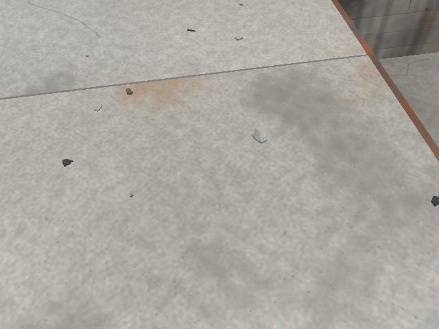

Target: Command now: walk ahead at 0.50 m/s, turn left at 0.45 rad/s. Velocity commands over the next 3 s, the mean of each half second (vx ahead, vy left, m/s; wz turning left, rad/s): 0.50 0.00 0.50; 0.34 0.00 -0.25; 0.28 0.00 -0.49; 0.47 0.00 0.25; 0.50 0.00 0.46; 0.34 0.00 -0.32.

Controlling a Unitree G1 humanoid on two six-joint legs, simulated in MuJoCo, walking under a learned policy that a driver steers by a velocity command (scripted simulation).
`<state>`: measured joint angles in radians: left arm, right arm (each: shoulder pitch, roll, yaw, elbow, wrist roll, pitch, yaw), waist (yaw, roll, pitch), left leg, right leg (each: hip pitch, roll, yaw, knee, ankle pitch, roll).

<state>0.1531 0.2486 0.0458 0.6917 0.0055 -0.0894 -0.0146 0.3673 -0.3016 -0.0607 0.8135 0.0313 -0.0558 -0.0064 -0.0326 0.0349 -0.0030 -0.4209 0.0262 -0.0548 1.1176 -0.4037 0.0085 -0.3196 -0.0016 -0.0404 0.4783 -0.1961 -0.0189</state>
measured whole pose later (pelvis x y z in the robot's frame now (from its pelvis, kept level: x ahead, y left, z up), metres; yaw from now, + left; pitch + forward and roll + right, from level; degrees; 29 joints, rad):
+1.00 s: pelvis +0.49 +0.12 -0.01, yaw +6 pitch +3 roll +1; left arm 0.15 0.30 0.06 0.69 0.00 -0.04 -0.03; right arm 0.19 -0.30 -0.05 0.74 0.00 -0.03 -0.02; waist 0.00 0.00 0.06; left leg -0.40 -0.04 -0.03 1.23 -0.53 -0.03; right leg -0.49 0.07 0.00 0.53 -0.09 -0.09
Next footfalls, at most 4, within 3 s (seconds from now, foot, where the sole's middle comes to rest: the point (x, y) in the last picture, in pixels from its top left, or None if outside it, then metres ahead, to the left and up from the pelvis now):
0.36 left None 0.32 0.19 -0.77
0.88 right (210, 281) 0.65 0.06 -0.77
1.34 left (141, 282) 0.66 0.29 -0.77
1.76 right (234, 228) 0.84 -0.02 -0.77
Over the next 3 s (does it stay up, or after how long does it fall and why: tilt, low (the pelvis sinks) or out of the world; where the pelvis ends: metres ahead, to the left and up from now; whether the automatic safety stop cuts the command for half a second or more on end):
stays up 1.37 0.17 0.00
